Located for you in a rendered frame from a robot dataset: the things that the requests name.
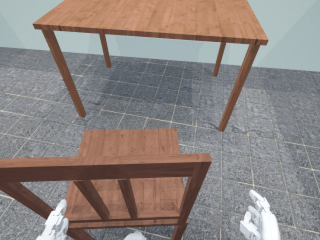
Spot table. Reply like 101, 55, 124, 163
33, 0, 269, 132

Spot chair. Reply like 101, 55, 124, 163
0, 128, 212, 240

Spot left robot hand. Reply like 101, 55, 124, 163
36, 199, 69, 240

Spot right robot hand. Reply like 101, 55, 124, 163
239, 189, 281, 240

